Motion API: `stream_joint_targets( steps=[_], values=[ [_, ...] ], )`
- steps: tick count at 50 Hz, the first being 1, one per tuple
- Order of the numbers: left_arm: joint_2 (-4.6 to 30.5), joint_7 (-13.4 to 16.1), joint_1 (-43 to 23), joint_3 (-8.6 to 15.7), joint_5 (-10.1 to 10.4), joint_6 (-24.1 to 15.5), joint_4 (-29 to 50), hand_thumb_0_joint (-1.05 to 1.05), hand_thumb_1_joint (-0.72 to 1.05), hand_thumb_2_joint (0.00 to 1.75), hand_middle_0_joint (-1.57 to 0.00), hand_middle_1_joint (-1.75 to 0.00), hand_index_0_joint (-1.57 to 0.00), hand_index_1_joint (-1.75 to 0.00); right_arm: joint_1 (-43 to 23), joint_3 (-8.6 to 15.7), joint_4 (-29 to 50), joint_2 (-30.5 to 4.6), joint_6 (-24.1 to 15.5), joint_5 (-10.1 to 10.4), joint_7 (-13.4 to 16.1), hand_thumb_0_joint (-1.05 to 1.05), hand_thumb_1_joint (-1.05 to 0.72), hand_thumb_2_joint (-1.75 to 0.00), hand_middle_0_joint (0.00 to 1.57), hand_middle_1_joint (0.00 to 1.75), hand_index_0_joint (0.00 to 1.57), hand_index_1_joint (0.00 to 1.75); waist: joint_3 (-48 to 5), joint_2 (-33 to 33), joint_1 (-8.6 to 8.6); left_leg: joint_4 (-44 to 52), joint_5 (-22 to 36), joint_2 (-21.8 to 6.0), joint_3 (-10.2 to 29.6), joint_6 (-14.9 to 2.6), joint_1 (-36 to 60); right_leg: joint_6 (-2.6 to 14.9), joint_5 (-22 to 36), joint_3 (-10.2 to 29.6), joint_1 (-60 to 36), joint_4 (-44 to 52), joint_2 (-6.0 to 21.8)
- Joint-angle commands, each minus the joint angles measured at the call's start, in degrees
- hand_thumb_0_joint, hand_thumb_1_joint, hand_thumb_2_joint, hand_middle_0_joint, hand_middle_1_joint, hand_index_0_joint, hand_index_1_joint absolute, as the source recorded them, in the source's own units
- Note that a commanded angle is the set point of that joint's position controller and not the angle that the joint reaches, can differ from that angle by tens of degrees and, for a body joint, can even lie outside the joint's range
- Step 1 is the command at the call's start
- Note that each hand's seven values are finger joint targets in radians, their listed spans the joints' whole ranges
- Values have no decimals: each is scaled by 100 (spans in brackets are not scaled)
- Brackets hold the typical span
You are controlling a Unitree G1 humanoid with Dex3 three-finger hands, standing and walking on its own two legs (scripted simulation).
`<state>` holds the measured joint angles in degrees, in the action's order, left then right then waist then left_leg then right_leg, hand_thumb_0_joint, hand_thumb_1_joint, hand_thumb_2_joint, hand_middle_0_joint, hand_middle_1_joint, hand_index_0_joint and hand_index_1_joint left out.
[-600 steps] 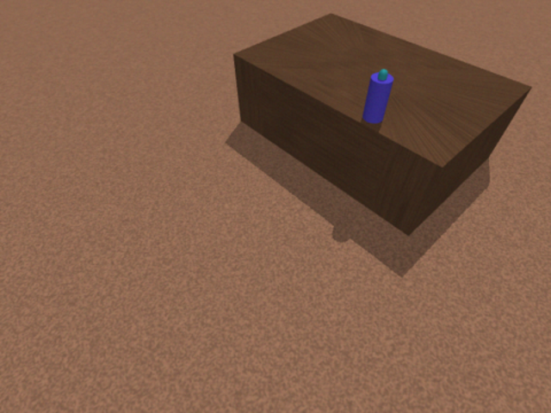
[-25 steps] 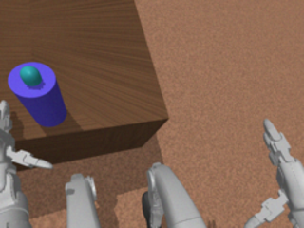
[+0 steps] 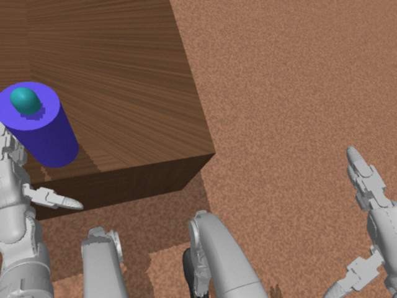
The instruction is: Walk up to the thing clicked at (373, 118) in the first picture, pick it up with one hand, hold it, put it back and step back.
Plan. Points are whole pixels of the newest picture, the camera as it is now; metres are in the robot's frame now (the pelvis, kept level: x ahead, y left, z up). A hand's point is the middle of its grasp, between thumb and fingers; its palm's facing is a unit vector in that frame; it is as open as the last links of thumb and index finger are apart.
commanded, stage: close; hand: left
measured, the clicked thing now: (42, 126) +0.46 +0.20 -0.03
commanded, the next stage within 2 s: settle in 0.86 s
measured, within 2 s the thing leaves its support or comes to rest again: leaves its support in 1.22 s
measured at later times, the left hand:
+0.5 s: hand (47, 157) +0.43 +0.21 -0.08, palm faces +0.15 -0.99 +0.02, open 12.2 cm
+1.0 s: hand (50, 153) +0.43 +0.20 -0.08, palm faces +0.13 -0.99 +0.02, open 11.1 cm
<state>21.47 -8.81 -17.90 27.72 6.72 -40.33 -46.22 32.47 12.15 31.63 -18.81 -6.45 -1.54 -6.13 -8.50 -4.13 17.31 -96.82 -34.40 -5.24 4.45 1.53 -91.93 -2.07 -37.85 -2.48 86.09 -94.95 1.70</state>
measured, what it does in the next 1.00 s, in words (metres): stands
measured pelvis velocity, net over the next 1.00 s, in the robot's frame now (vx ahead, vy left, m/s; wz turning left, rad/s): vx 0.00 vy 0.00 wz -0.01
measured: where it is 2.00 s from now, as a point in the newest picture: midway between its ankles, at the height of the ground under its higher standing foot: (158, 297)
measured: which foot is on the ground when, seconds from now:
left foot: down 0.00-1.00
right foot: down 0.00-1.00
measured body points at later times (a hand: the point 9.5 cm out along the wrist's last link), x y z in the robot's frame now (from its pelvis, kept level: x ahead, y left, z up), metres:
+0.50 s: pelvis +0.00 +0.00 -0.01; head +0.18 +0.08 +0.40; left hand +0.41 +0.26 -0.08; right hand +0.18 -0.24 +0.14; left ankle +0.07 +0.13 -0.52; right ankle +0.05 -0.14 -0.52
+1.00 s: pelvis +0.00 +0.00 -0.01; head +0.18 +0.09 +0.39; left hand +0.42 +0.25 -0.08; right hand +0.18 -0.24 +0.13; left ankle +0.07 +0.13 -0.52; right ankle +0.05 -0.14 -0.52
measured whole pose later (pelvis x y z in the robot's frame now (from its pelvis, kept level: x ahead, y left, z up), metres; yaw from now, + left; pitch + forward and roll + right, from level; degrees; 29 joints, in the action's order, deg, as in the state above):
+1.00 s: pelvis +0.00 +0.00 -0.01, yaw -1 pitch +31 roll -5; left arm 24.1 -6.4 -23.8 28.3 5.2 -41.1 -51.0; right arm 31.8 11.7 32.2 -19.1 -4.4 -0.9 -7.9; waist -9.1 -3.5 19.1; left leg -98.9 -34.8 -5.3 4.5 1.2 -95.2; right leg -2.5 -37.9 -2.1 89.3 -96.6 1.3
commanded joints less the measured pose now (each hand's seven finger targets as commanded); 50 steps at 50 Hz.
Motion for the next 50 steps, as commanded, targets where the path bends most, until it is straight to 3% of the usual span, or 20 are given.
stream_joint_targets(
  steps=[1,3,6,10,11,16,19,20,23,25,26,27,34,37,40,42,43,44,48,50],
  values=[
    [996,67,-1354,138,0,-507,1068,0,-49,8,-35,-21,-37,-19,506,843,977,-932,-238,61,145,0,53,-5,5,5,5,5,-2818,1700,-44,1149,1159,324,-108,-160,2842,300,1459,77,-979,1141,-308],
    [855,13,-1368,-10,-48,-498,1000,0,-46,10,-39,-24,-41,-22,546,839,978,-891,-225,66,122,0,53,-5,5,5,5,5,-2838,1790,7,1193,1162,314,-86,-144,2930,311,1462,49,-918,1141,-307],
    [928,-3,-1356,77,-42,-445,842,0,-42,13,-44,-28,-46,-26,494,783,884,-877,-204,83,84,0,53,-5,5,5,5,5,-2805,1773,-75,1153,1243,317,-84,-141,2843,322,1513,0,-883,1064,-317],
    [870,115,-1410,51,-93,-382,624,0,-35,17,-47,-32,-49,-30,439,789,935,-893,-166,69,68,0,53,-5,5,5,5,5,-2654,1682,-32,1146,977,322,-90,-149,2614,301,1316,43,-883,1129,-320],
    [994,169,-1423,203,-94,-380,570,0,-33,20,-48,-33,-50,-31,340,820,1014,-968,-161,78,73,0,53,-5,5,5,5,5,-2611,1612,-78,1199,827,322,-70,-149,2536,310,1175,1,-806,1109,-329],
    [1180,277,-1425,387,-129,-429,433,0,-24,30,-61,-46,-63,-44,353,806,1067,-932,-103,96,68,0,53,-5,5,5,5,5,-2675,1500,-66,1181,867,329,-91,-171,2410,296,1238,25,-998,1118,-344],
    [993,212,-1351,295,-125,-503,490,0,-18,38,-69,-55,-71,-52,320,822,1206,-927,-127,86,54,0,52,-5,5,5,5,5,-2831,1595,-13,1188,923,320,-66,-165,2572,319,1270,-22,-928,1055,-351],
    [958,184,-1497,144,-147,-527,590,0,-15,39,-71,-56,-73,-54,390,762,1103,-857,-142,93,39,0,52,-5,5,5,5,5,-2825,1708,7,1153,993,321,-89,-152,2599,316,1335,17,-957,1056,-340],
    [918,152,-1368,154,-142,-532,480,0,-9,44,-78,-62,-80,-59,371,901,1068,-982,-153,103,50,0,52,-5,5,5,5,5,-2806,1775,25,1158,1191,319,-74,-136,2706,343,1479,-70,-844,989,-355],
    [929,109,-1476,91,-165,-534,701,0,-5,48,-82,-66,-84,-64,406,843,1104,-945,-138,93,39,0,52,-5,5,5,5,5,-2926,1952,-9,1264,1077,297,-20,-93,2934,366,1354,-141,-690,942,-355],
    [730,71,-1541,-120,-169,-523,760,0,-1,51,-83,-68,-85,-66,438,774,1121,-863,-140,106,27,0,53,-5,5,5,5,5,-2849,1993,45,1296,972,298,-13,-78,2968,363,1285,-138,-626,970,-347],
    [951,116,-1422,77,-163,-498,776,0,0,53,-86,-70,-87,-68,446,896,1034,-948,-136,121,43,0,53,-5,5,5,5,5,-2760,2012,-13,1300,907,295,-35,-84,2924,347,1245,-104,-690,1021,-337],
    [1242,321,-1563,343,-115,-422,629,0,2,71,-98,-88,-100,-87,325,831,884,-926,-71,154,48,0,54,-5,5,5,5,5,-2456,1848,-5,1236,712,306,-29,-134,2620,312,1088,-50,-601,1017,-324],
    [1035,299,-1643,161,-152,-501,516,0,3,77,-104,-96,-106,-94,343,688,996,-816,-99,115,30,0,53,-5,5,5,5,5,-2617,1678,137,1050,883,328,-97,-193,2427,286,1267,40,-787,1060,-324],
    [1171,259,-1900,150,-185,-529,522,0,0,82,-109,-102,-111,-100,267,794,1155,-986,-117,131,50,0,53,-5,5,5,5,5,-2709,1719,140,1179,635,309,-23,-155,2523,308,1098,-7,-702,1037,-322],
    [1041,223,-1889,32,-206,-513,551,0,-1,86,-113,-107,-115,-106,267,825,1100,-969,-91,125,42,0,53,-5,5,5,5,5,-2862,1850,103,1194,702,309,-22,-123,2690,326,1148,-23,-687,999,-319],
    [1060,234,-1713,106,-193,-467,405,0,-3,88,-115,-109,-117,-108,357,863,1042,-988,-72,137,43,0,53,-5,5,5,5,5,-2789,1791,77,1192,718,319,-40,-128,2611,316,1157,-15,-713,1032,-320],
    [855,206,-1672,24,-167,-440,318,0,-4,89,-116,-111,-118,-109,353,832,957,-972,-62,150,44,0,53,-5,5,5,5,5,-2701,1747,95,1252,745,305,38,-111,2682,331,1172,-110,-544,958,-331],
    [822,189,-1353,5,-195,-401,333,0,-3,94,-119,-116,-122,-114,386,880,954,-975,-61,167,15,0,53,-5,5,5,5,5,-2691,1836,-4,1248,859,310,-2,-89,2768,346,1198,-151,-499,912,-345],
    [917,233,-1326,112,-205,-410,443,0,4,105,-109,-119,-112,-119,363,934,1049,-1060,-42,155,26,0,54,-5,5,5,5,5,-2689,1740,10,1233,953,316,-20,-109,2706,345,1271,-179,-602,936,-352]
  ],
)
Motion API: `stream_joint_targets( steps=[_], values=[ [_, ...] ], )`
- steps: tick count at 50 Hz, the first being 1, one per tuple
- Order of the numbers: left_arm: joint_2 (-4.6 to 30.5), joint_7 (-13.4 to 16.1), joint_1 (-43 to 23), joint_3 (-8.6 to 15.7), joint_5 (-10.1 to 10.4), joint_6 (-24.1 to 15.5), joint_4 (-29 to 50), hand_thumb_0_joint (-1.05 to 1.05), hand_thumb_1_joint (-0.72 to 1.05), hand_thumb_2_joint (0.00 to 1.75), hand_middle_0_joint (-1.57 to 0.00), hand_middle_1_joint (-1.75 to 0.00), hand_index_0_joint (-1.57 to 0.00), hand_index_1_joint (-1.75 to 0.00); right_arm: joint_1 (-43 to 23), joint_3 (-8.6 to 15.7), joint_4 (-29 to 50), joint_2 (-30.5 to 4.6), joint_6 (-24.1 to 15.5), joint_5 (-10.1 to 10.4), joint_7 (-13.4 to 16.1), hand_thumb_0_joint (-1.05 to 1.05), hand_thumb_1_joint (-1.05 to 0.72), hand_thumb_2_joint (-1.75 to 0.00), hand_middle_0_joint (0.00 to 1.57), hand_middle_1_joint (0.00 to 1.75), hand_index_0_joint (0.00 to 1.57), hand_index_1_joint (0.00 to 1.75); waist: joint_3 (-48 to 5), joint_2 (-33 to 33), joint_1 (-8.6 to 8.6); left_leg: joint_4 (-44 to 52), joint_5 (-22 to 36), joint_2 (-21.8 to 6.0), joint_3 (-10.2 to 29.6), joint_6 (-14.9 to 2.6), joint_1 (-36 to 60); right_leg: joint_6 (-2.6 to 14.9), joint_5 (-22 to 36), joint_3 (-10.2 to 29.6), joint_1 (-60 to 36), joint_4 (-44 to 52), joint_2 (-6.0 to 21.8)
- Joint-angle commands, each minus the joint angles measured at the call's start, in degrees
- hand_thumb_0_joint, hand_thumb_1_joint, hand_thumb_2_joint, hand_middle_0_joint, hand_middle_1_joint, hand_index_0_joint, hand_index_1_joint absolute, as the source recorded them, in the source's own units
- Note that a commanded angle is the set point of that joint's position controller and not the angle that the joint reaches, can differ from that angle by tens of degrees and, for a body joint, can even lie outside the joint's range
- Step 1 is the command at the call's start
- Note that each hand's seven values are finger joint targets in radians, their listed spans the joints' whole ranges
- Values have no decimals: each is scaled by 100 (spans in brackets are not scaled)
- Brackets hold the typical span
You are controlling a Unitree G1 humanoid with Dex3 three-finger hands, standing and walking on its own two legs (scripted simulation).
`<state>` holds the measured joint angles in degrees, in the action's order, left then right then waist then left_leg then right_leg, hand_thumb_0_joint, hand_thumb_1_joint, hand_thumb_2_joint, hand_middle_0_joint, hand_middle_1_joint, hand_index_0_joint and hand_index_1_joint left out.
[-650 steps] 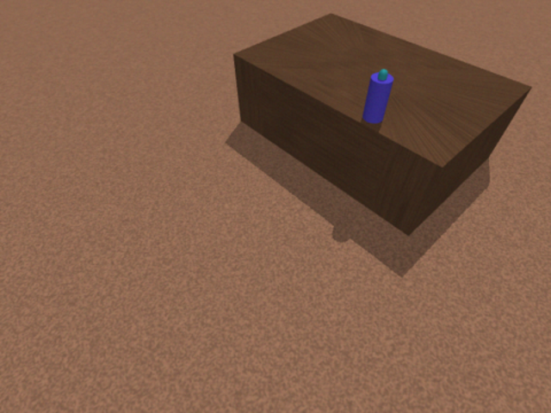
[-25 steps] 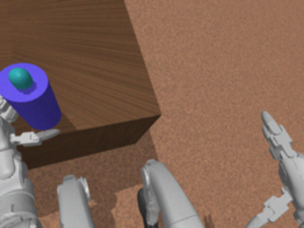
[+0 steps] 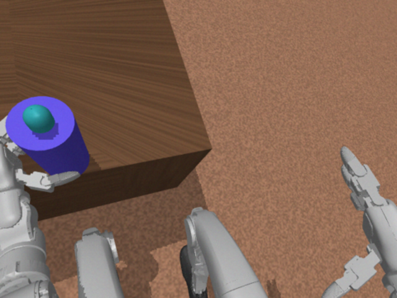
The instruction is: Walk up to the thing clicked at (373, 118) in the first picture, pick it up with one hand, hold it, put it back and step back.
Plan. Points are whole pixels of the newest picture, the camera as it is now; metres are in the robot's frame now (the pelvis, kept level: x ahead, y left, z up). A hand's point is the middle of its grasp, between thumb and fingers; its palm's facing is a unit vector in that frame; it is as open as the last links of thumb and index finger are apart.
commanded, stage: settle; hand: left
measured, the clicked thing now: (54, 141) +0.43 +0.17 -0.02
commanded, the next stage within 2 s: lift in 0.88 s
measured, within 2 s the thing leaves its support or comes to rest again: leaves its support in 0.22 s
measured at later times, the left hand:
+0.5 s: hand (28, 138) +0.44 +0.20 -0.01, palm faces +0.15 -0.99 -0.01, open 11.4 cm
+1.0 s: hand (16, 124) +0.44 +0.21 +0.03, palm faces +0.15 -0.99 +0.00, open 11.5 cm
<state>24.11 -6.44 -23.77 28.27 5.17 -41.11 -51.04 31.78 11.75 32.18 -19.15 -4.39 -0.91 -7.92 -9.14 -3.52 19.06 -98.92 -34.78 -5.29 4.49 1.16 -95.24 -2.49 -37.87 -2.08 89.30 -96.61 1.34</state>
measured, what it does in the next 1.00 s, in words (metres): rises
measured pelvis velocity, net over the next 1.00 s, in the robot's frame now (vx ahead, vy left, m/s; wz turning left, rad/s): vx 0.02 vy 0.00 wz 0.02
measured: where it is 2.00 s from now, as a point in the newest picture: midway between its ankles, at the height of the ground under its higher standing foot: (156, 296)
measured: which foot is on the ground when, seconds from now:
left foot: down 0.00-1.00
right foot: down 0.00-1.00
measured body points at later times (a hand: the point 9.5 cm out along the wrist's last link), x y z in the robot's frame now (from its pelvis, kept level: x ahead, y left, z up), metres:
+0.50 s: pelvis +0.01 +0.00 +0.03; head +0.17 +0.07 +0.45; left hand +0.42 +0.26 -0.01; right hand +0.18 -0.25 +0.15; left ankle +0.07 +0.13 -0.51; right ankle +0.06 -0.15 -0.51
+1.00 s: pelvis +0.02 +0.00 +0.06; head +0.16 +0.06 +0.48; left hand +0.42 +0.26 +0.04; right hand +0.19 -0.26 +0.13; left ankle +0.07 +0.13 -0.51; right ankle +0.06 -0.15 -0.51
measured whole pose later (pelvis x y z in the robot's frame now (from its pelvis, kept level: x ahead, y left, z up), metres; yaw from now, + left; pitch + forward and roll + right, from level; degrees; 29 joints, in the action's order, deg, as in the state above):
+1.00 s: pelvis +0.02 +0.00 +0.06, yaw +1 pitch +27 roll -4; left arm 20.6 -5.8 -23.3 23.8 6.2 -34.3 -46.7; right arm 29.8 7.0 19.4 -16.1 0.9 -1.5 -4.1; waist -9.6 -1.5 14.0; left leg -86.7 -32.8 -5.2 2.6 1.0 -80.9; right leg -2.6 -35.4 -1.4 75.7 -84.6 1.5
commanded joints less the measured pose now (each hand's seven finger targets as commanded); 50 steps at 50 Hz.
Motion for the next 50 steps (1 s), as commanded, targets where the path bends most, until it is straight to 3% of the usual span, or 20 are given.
stream_joint_targets(
  steps=[1,2,4,7,11,19,22,24,26,27,28,29,31,32,34,36,39,43,47,50],
  values=[
    [712,22,-823,23,-82,-330,1035,0,6,107,-108,-119,-110,-119,325,976,1187,-1051,-257,98,211,0,55,-5,5,5,5,5,-2734,1614,-198,1452,954,314,-32,-74,3082,381,1254,-197,-976,1124,-318],
    [833,55,-942,60,-92,-357,1237,0,5,107,-107,-118,-109,-118,353,974,1105,-1020,-237,94,217,0,55,-5,5,5,5,5,-2787,1766,-219,1442,978,324,-65,-72,3088,378,1287,-150,-1066,1147,-304],
    [626,93,-950,-8,-42,-325,1293,0,9,112,-108,-122,-111,-122,426,981,1224,-1023,-215,93,230,0,55,-5,5,5,5,5,-2866,1733,-164,1477,1028,317,-48,-68,3197,365,1334,-134,-1125,1197,-302],
    [795,158,-992,61,-33,-314,1608,0,6,115,-110,-125,-112,-125,615,893,833,-867,-147,75,228,0,55,-5,5,5,5,5,-2894,1840,-234,1428,1144,334,-147,-98,3191,341,1441,-23,-1318,1319,-290],
    [789,191,-1106,-103,-63,-252,1999,0,6,116,-115,-128,-117,-129,438,859,1055,-857,-122,45,262,0,54,-5,5,5,5,5,-3000,1977,-212,1516,1070,320,-140,-76,3398,341,1404,31,-1423,1391,-282],
    [699,247,-919,-58,-8,75,1733,0,0,119,-117,-133,-119,-134,408,694,605,-719,66,46,318,0,54,-5,5,5,5,5,-2582,1628,-346,1760,911,323,-196,-112,3226,308,1289,104,-1675,1747,-270],
    [568,211,-1033,-202,-12,117,1788,0,2,120,-119,-135,-122,-135,300,519,738,-642,74,50,338,0,55,-5,5,5,5,5,-2658,1526,-381,1938,949,325,-141,-95,3368,321,1349,18,-1797,1752,-275],
    [613,238,-978,-131,7,152,1565,0,0,121,-119,-135,-121,-135,226,666,683,-756,114,84,377,0,55,-5,5,5,5,5,-2578,1363,-390,2009,925,329,-152,-105,3304,318,1343,11,-1890,1826,-278],
    [508,192,-1044,-196,48,175,1490,0,-1,122,-120,-137,-123,-137,244,609,518,-747,124,74,414,0,55,-5,5,5,5,5,-2473,1313,-377,2105,907,316,-108,-105,3391,322,1345,-43,-1820,1852,-296],
    [591,190,-1097,-187,62,155,1590,0,-1,121,-119,-136,-122,-136,252,563,442,-694,121,82,413,0,55,-5,5,5,5,5,-2528,1320,-430,2096,960,322,-147,-108,3412,316,1377,-2,-1906,1884,-288],
    [512,161,-1187,-250,55,140,1620,0,0,122,-120,-137,-123,-137,359,533,414,-686,125,50,431,0,54,-5,5,5,5,5,-2602,1370,-360,2127,1079,314,-130,-108,3560,324,1483,-42,-1894,1889,-298],
    [569,145,-1190,-270,33,145,1690,0,1,122,-120,-136,-123,-136,268,455,520,-648,121,85,428,0,55,-5,5,5,5,5,-2692,1388,-459,2190,1194,312,-95,-84,3742,335,1538,-77,-1913,1845,-291],
    [610,93,-1276,-264,56,132,1577,0,-2,121,-119,-136,-122,-136,316,529,322,-723,154,65,454,0,55,-5,5,5,5,5,-2668,1492,-452,2215,1405,297,-76,-59,3901,355,1656,-105,-1865,1821,-299],
    [516,48,-1285,-336,73,133,1544,0,-1,120,-118,-135,-122,-135,251,401,331,-638,142,64,446,0,55,-5,5,5,5,5,-2656,1476,-472,2245,1450,283,-46,-47,3983,355,1666,-120,-1832,1819,-297],
    [660,58,-1470,-261,98,123,1633,0,0,121,-118,-134,-121,-135,331,552,160,-756,157,61,481,0,55,-5,5,5,5,5,-2603,1600,-422,2303,1340,282,-48,-45,4052,347,1593,-102,-1804,1887,-284],
    [560,46,-1458,-339,66,140,1621,0,0,121,-117,-133,-120,-134,304,396,170,-646,176,25,467,0,55,-5,5,5,5,5,-2612,1573,-482,2363,1278,293,-56,-47,4103,348,1534,-105,-1839,1962,-280],
    [573,25,-1365,-352,92,180,1580,0,-1,121,-117,-134,-120,-134,284,384,-76,-620,191,34,476,0,55,-5,5,5,5,5,-2487,1524,-524,2419,1048,317,-121,-71,4008,331,1388,-66,-1950,2104,-271],
    [589,30,-1494,-330,120,202,1768,0,-3,120,-115,-133,-119,-133,247,290,-59,-594,205,2,494,0,55,-5,5,5,5,5,-2783,1608,-565,2418,1372,315,-129,-60,4255,339,1599,-75,-2083,2126,-267],
    [608,100,-1466,-320,156,251,1609,0,0,121,-116,-133,-119,-134,54,225,-331,-563,231,-6,545,0,54,-5,5,5,5,5,-2488,1282,-609,2399,1067,351,-241,-125,3717,281,1449,133,-2378,2383,-232],
    [604,78,-1451,-349,148,261,1683,0,3,119,-121,-137,-126,-135,67,190,-260,-555,252,3,566,0,55,-5,5,5,5,5,-2718,1255,-608,2476,1240,335,-213,-122,3973,298,1578,70,-2453,2374,-252]
  ],
)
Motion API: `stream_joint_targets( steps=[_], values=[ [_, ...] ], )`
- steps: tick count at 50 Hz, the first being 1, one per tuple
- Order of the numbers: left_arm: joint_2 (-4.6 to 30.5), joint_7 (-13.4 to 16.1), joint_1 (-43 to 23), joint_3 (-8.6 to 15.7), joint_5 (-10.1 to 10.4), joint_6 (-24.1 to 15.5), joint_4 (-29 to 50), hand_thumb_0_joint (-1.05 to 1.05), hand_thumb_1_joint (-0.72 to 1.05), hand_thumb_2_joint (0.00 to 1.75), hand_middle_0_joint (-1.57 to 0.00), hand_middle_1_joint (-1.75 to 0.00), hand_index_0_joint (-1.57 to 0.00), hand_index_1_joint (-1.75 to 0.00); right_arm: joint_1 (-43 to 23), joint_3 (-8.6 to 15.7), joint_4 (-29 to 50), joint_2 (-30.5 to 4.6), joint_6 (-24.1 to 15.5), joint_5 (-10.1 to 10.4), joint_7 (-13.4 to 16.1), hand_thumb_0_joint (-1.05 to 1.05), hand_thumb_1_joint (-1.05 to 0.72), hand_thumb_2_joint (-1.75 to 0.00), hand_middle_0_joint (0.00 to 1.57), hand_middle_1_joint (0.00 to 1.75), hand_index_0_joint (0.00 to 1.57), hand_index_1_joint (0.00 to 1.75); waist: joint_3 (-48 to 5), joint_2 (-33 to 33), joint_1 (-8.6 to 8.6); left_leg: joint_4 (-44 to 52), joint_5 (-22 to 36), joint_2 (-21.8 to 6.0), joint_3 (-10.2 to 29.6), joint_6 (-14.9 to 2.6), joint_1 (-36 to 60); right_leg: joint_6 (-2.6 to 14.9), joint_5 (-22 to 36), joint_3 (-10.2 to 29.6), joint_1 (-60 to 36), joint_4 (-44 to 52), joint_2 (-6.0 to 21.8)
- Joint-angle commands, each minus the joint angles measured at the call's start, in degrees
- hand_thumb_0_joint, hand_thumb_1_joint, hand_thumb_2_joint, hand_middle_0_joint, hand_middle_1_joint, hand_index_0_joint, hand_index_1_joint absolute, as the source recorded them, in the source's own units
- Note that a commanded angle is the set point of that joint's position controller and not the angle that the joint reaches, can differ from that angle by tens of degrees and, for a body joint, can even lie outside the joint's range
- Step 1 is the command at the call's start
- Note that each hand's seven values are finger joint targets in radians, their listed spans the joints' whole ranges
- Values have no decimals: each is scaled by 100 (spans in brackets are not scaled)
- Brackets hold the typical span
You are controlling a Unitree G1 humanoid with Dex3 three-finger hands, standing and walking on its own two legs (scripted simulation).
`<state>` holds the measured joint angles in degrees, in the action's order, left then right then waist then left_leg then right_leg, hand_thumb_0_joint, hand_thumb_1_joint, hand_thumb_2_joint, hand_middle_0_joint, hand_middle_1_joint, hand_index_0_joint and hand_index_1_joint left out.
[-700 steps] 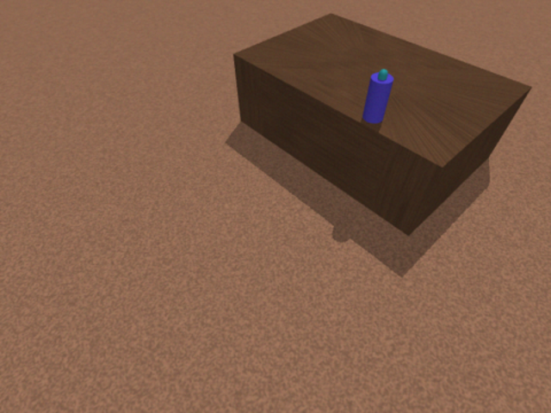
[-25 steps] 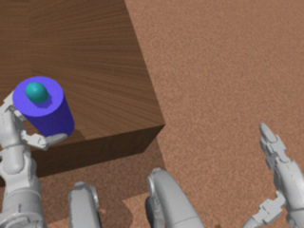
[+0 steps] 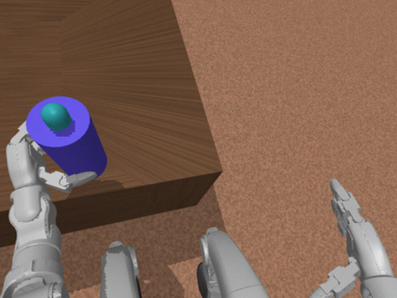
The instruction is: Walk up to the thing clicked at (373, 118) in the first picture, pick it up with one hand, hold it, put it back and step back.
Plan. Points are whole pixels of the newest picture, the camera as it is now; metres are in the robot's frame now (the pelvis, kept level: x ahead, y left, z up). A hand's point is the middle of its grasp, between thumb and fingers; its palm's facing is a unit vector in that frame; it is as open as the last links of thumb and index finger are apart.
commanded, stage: lift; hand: left
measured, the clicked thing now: (72, 141) +0.42 +0.17 +0.03
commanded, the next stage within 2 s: hold in 1.60 s
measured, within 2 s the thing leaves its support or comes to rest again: neither
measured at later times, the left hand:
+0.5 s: hand (53, 144) +0.40 +0.19 +0.06, palm faces +0.11 -0.99 -0.01, open 11.5 cm
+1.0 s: hand (44, 129) +0.38 +0.17 +0.14, palm faces +0.11 -0.99 +0.00, open 11.5 cm
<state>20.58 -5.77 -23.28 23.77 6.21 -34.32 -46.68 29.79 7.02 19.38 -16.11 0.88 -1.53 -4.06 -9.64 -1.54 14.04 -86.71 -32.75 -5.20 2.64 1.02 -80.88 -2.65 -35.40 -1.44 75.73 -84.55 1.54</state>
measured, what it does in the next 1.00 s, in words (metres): rises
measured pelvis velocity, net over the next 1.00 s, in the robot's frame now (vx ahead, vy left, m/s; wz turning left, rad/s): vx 0.02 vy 0.00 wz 0.01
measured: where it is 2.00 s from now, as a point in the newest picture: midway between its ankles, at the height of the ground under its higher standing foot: outside the picture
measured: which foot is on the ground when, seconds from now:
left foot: down 0.00-1.00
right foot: down 0.00-1.00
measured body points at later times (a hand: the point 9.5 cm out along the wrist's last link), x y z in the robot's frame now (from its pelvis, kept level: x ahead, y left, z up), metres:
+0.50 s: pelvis +0.02 +0.00 +0.05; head +0.12 +0.04 +0.48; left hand +0.39 +0.24 +0.06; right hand +0.18 -0.27 +0.09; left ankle +0.06 +0.13 -0.57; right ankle +0.04 -0.15 -0.57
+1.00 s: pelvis +0.02 +0.00 +0.09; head +0.10 +0.01 +0.54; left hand +0.37 +0.22 +0.14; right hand +0.18 -0.26 +0.08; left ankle +0.06 +0.13 -0.57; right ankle +0.04 -0.15 -0.57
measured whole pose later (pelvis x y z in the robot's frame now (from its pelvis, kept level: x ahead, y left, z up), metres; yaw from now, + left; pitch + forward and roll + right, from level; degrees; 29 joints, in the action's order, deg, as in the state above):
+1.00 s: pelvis +0.02 +0.00 +0.09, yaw +1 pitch +14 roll -1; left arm 11.3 -2.9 -10.6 11.8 8.6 -22.0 -25.6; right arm 26.8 5.4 2.6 -13.1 6.4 -0.7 0.5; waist -6.6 -0.6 4.2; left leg -62.5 -26.7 -4.5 -1.5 1.1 -50.4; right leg -2.6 -29.1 0.6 47.4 -62.0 2.3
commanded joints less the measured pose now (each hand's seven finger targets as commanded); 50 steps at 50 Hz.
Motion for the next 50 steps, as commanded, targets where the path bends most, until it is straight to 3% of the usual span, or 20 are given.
stream_joint_targets(
  steps=[1,4,5,7,12,13,15,16,22,28,29,31,35,36,39,40,43,45,48,50],
  values=[
    [998,-10,-1543,90,29,-423,1337,0,2,121,-124,-140,-129,-138,189,706,1158,-917,-272,69,201,0,55,-5,5,5,5,5,-2778,1040,-118,1289,1030,326,-23,-99,2619,320,1341,-4,-1166,1184,-275],
    [898,-36,-1385,116,103,-375,1294,0,-1,122,-127,-143,-133,-141,198,935,1134,-1117,-209,64,267,0,55,-5,5,5,5,5,-2774,974,-132,1370,1199,313,-16,-79,2790,316,1526,-25,-1340,1258,-294],
    [771,-20,-1416,45,125,-370,1454,0,-1,123,-127,-143,-132,-141,353,781,955,-928,-182,60,252,0,55,-5,5,5,5,5,-2739,996,-140,1361,1301,320,-35,-89,2765,299,1643,-5,-1393,1286,-285],
    [860,-19,-1188,115,128,-313,1428,0,-1,123,-128,-144,-133,-142,292,923,980,-1024,-159,82,277,0,55,-5,5,5,5,5,-2734,1013,-190,1443,1446,310,-47,-89,2947,300,1734,-5,-1510,1364,-291],
    [548,-47,-1178,-169,113,-216,1764,0,0,125,-128,-145,-133,-144,309,725,682,-820,-79,59,273,0,55,-5,5,5,5,5,-2430,1113,-292,1731,1457,303,-36,-34,3193,318,1694,-82,-1516,1502,-298],
    [654,-17,-1113,-95,113,-185,1832,0,2,126,-129,-145,-134,-144,243,835,771,-926,-75,66,291,0,55,-5,5,5,5,5,-2462,1091,-335,1790,1461,294,-28,-20,3312,320,1682,-98,-1574,1519,-299],
    [519,8,-1029,-262,96,-154,2039,0,2,127,-128,-145,-133,-144,236,715,647,-812,-46,49,282,0,55,-5,5,5,5,5,-2437,1134,-424,1869,1481,301,-55,-9,3427,324,1693,-81,-1685,1601,-287],
    [577,19,-938,-201,123,-135,2233,0,1,128,-129,-146,-133,-145,268,755,737,-840,-26,57,297,0,55,-5,5,5,5,5,-2578,1131,-444,1892,1590,303,-81,-22,3522,314,1819,-65,-1878,1657,-279],
    [301,148,-478,-445,136,185,2528,0,1,130,-131,-148,-135,-147,227,702,494,-784,90,76,377,0,55,-5,5,5,5,5,-2059,736,-554,2259,1255,331,-203,-34,3529,251,1711,52,-2398,2189,-242],
    [-11,194,-300,-705,189,401,2731,0,-4,128,-131,-147,-135,-147,210,559,249,-662,174,82,448,0,55,-5,5,5,5,5,-1802,423,-615,2494,1720,319,-255,-66,3817,213,2191,10,-2742,2398,-247],
    [-15,194,-394,-748,180,409,2836,0,-2,129,-132,-148,-136,-147,134,492,85,-612,183,72,448,0,55,-5,5,5,5,5,-1694,465,-680,2589,1527,333,-272,-56,3786,217,2023,15,-2713,2458,-235],
    [83,197,-515,-737,170,441,2956,0,1,130,-133,-149,-137,-148,88,650,52,-729,195,67,487,0,55,-5,5,5,5,5,-1826,580,-655,2727,1538,304,-253,-42,4051,234,1965,-8,-2749,2517,-237],
    [-70,163,-358,-787,258,546,2949,0,1,129,-132,-148,-137,-147,97,464,-320,-550,222,86,505,0,55,-5,5,5,5,5,-1476,479,-814,2985,1365,343,-309,-28,4093,212,1872,-12,-2939,2745,-215],
    [-67,169,-303,-779,265,568,3008,0,0,130,-131,-148,-136,-147,98,524,-331,-618,215,75,506,0,55,-5,5,5,5,5,-1598,440,-815,3007,1470,312,-291,-28,4228,221,1916,-31,-2968,2748,-227],
    [-171,201,-283,-913,246,628,3112,0,-2,128,-131,-147,-135,-146,-67,318,-386,-454,230,83,491,0,55,-5,5,5,5,5,-1523,368,-919,3099,1500,327,-327,-35,4215,213,1961,-12,-3151,2848,-208],
    [-91,211,-337,-897,248,641,3278,0,-3,128,-130,-147,-135,-146,-125,435,-229,-568,223,82,520,0,54,-5,5,5,5,5,-1785,310,-882,3083,1683,326,-344,-49,4362,197,2158,12,-3339,2883,-200],
    [-166,261,-310,-1002,231,728,3325,0,-3,129,-129,-147,-134,-146,-230,290,-504,-438,244,99,530,0,54,-5,5,5,5,5,-1385,322,-976,3252,1332,356,-394,-52,4262,198,1868,67,-3323,3058,-165],
    [-128,313,-217,-884,271,776,3313,0,-3,128,-128,-146,-132,-145,-296,496,-542,-610,246,114,574,0,55,-5,5,5,5,5,-1342,197,-955,3388,1046,343,-393,-54,4361,196,1573,70,-3341,3194,-171],
    [-266,322,-164,-1045,290,811,3530,0,-7,125,-126,-144,-131,-142,-137,190,-707,-327,253,105,553,0,54,-5,5,5,5,5,-1457,198,-989,3398,1375,362,-427,-62,4461,181,1917,55,-3577,3222,-170],
    [-143,326,-148,-990,297,869,3540,0,-8,125,-125,-144,-130,-143,-216,379,-797,-509,249,139,605,0,53,-5,5,5,5,5,-1480,259,-971,3418,1586,358,-444,-66,4606,177,2131,71,-3630,3240,-170]
  ],
)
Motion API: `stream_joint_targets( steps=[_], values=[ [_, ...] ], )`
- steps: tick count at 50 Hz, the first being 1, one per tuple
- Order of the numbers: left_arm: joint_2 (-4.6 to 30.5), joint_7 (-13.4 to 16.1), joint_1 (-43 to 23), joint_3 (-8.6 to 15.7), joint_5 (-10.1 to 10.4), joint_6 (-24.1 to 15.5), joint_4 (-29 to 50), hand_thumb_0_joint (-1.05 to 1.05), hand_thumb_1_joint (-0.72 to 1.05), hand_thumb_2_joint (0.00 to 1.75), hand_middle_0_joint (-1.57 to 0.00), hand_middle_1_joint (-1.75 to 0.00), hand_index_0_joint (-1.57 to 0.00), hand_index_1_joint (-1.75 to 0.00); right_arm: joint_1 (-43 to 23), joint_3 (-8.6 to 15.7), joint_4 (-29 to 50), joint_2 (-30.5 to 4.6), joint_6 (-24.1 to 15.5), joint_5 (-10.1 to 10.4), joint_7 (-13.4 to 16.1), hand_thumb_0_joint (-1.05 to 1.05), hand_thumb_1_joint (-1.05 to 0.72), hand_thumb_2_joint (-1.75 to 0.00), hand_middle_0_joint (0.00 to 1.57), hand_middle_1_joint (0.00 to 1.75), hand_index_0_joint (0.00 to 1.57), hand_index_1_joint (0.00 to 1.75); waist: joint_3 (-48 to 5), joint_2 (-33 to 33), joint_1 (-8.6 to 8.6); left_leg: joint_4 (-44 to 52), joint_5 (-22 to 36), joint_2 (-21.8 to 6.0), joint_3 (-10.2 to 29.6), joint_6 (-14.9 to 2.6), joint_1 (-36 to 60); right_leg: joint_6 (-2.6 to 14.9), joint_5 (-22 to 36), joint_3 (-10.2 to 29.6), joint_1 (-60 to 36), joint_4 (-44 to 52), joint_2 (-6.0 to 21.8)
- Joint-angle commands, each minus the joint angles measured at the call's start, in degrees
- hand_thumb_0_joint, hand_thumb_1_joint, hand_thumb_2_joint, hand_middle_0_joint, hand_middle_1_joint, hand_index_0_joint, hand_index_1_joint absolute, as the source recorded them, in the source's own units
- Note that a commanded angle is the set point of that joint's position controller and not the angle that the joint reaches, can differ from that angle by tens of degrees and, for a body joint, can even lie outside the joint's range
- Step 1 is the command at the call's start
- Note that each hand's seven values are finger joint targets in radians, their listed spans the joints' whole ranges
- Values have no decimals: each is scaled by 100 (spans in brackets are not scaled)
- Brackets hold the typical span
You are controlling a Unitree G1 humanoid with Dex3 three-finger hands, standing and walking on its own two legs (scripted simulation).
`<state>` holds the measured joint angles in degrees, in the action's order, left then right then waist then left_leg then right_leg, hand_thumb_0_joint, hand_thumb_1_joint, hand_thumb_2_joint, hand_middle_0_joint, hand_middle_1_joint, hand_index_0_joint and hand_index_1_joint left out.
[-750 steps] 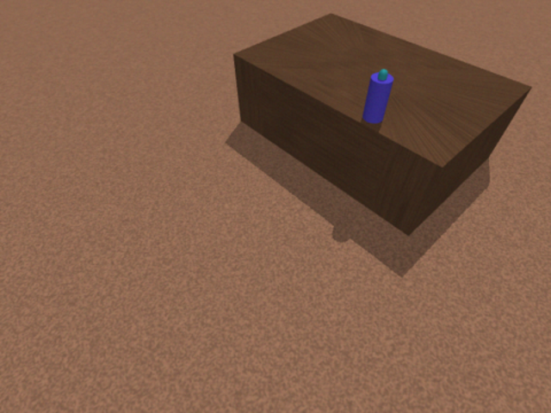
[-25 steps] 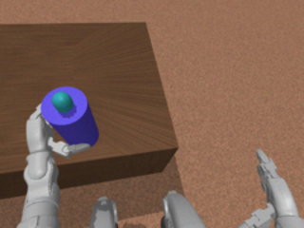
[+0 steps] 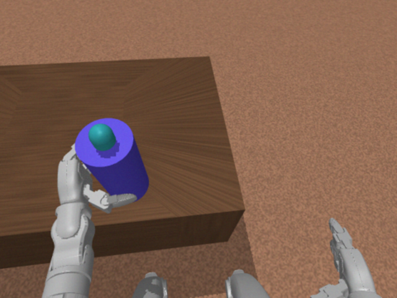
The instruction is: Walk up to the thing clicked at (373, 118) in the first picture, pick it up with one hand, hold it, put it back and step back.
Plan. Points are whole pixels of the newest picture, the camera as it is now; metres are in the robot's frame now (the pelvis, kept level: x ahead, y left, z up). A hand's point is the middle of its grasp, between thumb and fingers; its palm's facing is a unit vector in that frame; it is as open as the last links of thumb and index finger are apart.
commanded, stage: lift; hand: left
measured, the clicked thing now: (116, 162) +0.35 +0.14 +0.09
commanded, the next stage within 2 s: hold in 0.60 s
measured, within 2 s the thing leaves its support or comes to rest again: neither
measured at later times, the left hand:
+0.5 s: hand (103, 164) +0.36 +0.17 +0.07, palm faces +0.09 -1.00 +0.01, open 11.5 cm
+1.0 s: hand (101, 169) +0.34 +0.16 +0.09, palm faces +0.09 -1.00 +0.01, open 11.5 cm
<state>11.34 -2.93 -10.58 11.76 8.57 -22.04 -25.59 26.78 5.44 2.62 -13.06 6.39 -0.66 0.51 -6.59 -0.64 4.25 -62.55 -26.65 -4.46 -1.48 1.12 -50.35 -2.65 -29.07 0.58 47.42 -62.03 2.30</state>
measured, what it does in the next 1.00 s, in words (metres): stands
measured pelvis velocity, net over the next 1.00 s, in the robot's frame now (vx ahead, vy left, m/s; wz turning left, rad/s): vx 0.01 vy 0.00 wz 0.00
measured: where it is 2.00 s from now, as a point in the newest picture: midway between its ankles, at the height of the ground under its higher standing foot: outside the picture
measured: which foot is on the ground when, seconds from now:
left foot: down 0.00-1.00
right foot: down 0.00-1.00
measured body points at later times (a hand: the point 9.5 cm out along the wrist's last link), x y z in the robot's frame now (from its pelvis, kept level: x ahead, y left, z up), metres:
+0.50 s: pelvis +0.01 +0.00 +0.02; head +0.07 +0.01 +0.47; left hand +0.35 +0.22 +0.08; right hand +0.17 -0.26 -0.01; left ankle +0.04 +0.13 -0.66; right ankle +0.01 -0.15 -0.66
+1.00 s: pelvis +0.01 +0.00 +0.03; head +0.05 +0.01 +0.48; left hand +0.33 +0.22 +0.09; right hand +0.17 -0.26 -0.01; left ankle +0.04 +0.13 -0.66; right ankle +0.01 -0.15 -0.66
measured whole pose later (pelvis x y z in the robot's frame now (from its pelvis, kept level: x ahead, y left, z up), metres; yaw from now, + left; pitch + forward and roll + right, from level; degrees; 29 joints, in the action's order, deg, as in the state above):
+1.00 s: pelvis +0.01 +0.00 +0.03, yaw +0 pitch +9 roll -1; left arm 9.4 -2.2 -3.6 7.5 9.5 -15.5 -15.6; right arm 23.1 5.4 -8.7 -12.4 5.3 0.5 1.2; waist -5.4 -0.1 1.9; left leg -53.2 -24.1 -3.7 -2.2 0.8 -38.5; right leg -3.0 -26.2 0.6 35.5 -52.4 2.9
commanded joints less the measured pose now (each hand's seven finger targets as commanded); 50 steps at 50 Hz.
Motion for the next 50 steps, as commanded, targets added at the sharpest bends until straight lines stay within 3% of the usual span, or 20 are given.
stream_joint_targets(
  steps=[1,4,6,9,10,18,19,22,24,25,26,31,34,35,37,41,46,47,48,50],
  values=[
    [750,30,-1431,171,51,-342,1495,0,-6,125,-126,-144,-131,-143,73,491,986,-812,-296,27,148,0,54,-5,5,5,5,5,-1903,41,38,977,1108,277,-39,-93,1623,159,1655,-122,-888,1007,-253],
    [669,45,-1355,177,93,-290,1408,0,-5,126,-126,-144,-131,-143,-38,397,645,-676,-285,47,148,0,54,-5,5,5,5,5,-1596,116,-112,1072,1033,296,-56,-84,1498,176,1552,-125,-894,1062,-223],
    [716,31,-1500,89,55,-275,1582,0,-4,126,-127,-144,-131,-143,-124,508,811,-823,-297,56,159,0,54,-5,5,5,5,5,-1714,96,-22,1159,993,270,-36,-75,1690,184,1489,-135,-942,1109,-238],
    [662,24,-1378,85,90,-214,1584,0,-6,125,-127,-144,-132,-143,-83,321,658,-641,-263,77,154,0,54,-5,5,5,5,5,-1625,78,-122,1210,1148,292,-56,-77,1702,173,1641,-142,-1089,1181,-232],
    [732,23,-1282,186,117,-194,1507,0,-6,124,-127,-144,-132,-142,-28,474,501,-747,-252,75,171,0,54,-5,5,5,5,5,-1578,51,-94,1213,1159,290,-63,-86,1703,167,1667,-146,-1090,1206,-239],
    [574,-25,-1216,-22,122,-100,1682,0,-7,124,-129,-144,-134,-143,-65,428,325,-731,-278,87,158,0,53,-5,5,5,5,5,-1695,113,-78,1352,1591,246,-11,-59,2091,195,1950,-221,-1224,1211,-261],
    [567,-42,-1235,-54,120,-111,1810,0,-6,125,-128,-144,-133,-143,-160,259,390,-586,-287,79,132,0,54,-5,5,5,5,5,-1734,125,-145,1330,1689,258,-15,-57,2056,185,2045,-215,-1329,1225,-249],
    [631,-33,-1130,43,166,-73,1730,0,-7,123,-129,-144,-133,-143,-182,410,202,-743,-263,91,153,0,53,-5,5,5,5,5,-1645,91,-151,1336,1776,264,-60,-78,2063,170,2189,-187,-1377,1285,-240],
    [596,-33,-1187,6,136,-34,1857,0,-5,123,-128,-143,-133,-142,-275,460,271,-783,-283,77,148,0,54,-5,5,5,5,5,-1619,122,-117,1386,1680,267,-61,-70,2114,172,2107,-181,-1376,1319,-244],
    [533,-30,-1126,-63,138,-27,1917,0,-6,123,-129,-143,-133,-142,-234,299,236,-628,-270,92,130,0,53,-5,5,5,5,5,-1625,165,-167,1411,1648,279,-70,-66,2111,174,2077,-181,-1442,1346,-230],
    [631,-24,-991,61,161,4,1848,0,-6,124,-129,-144,-134,-143,-179,429,231,-758,-261,110,149,0,53,-5,5,5,5,5,-1642,44,-158,1426,1713,263,-56,-69,2169,172,2100,-198,-1452,1357,-240],
    [553,-32,-883,-11,168,54,1969,0,-10,122,-130,-145,-135,-144,-248,321,43,-627,-281,125,127,0,52,-5,5,5,5,5,-1524,60,-189,1447,1677,289,-93,-84,2134,149,2154,-166,-1554,1456,-213],
    [527,-15,-863,-45,149,77,2097,0,-7,123,-130,-144,-134,-143,-451,430,226,-763,-310,126,149,0,53,-5,5,5,5,5,-1429,-2,-167,1577,1396,285,-79,-79,2158,158,1848,-193,-1523,1532,-227],
    [460,-14,-893,-150,133,89,2207,0,-9,122,-129,-144,-134,-142,-301,309,121,-617,-305,121,136,0,53,-5,5,5,5,5,-1548,67,-168,1555,1581,285,-81,-70,2242,164,2014,-200,-1584,1507,-227],
    [511,5,-822,-95,150,116,2205,0,-9,122,-129,-144,-133,-144,-328,346,1,-646,-298,126,141,0,53,-5,5,5,5,5,-1463,202,-226,1581,1759,278,-67,-49,2259,181,2102,-228,-1571,1477,-240],
    [494,95,-940,-100,143,152,2343,0,-9,123,-128,-144,-132,-144,-517,437,29,-748,-332,135,161,0,53,-5,5,5,5,5,-1316,57,-168,1658,1242,305,-96,-77,2171,164,1702,-175,-1528,1657,-209],
    [291,98,-651,-286,115,242,2261,0,-10,123,-128,-143,-131,-144,-456,406,-235,-690,-392,148,165,0,53,-5,5,5,5,5,-1004,54,-185,1849,1064,278,-44,-49,2235,198,1434,-279,-1398,1688,-263],
    [349,83,-477,-210,116,260,2113,0,-9,122,-128,-143,-131,-143,-308,426,-261,-692,-379,148,168,0,53,-5,5,5,5,5,-1098,22,-154,1799,1196,282,-60,-63,2262,178,1584,-264,-1475,1701,-252],
    [240,65,-543,-355,105,264,2254,0,-10,122,-128,-143,-131,-143,-516,363,-74,-692,-414,139,163,0,54,-5,5,5,5,5,-1160,-63,-162,1765,1306,289,-66,-73,2286,169,1709,-254,-1519,1710,-249],
    [412,94,-773,-147,149,243,2515,0,-9,124,-129,-144,-132,-144,-496,464,-265,-750,-442,140,172,0,53,-5,5,5,5,5,-1190,170,-200,1783,1274,285,-69,-59,2300,185,1672,-241,-1534,1677,-239]
  ],
)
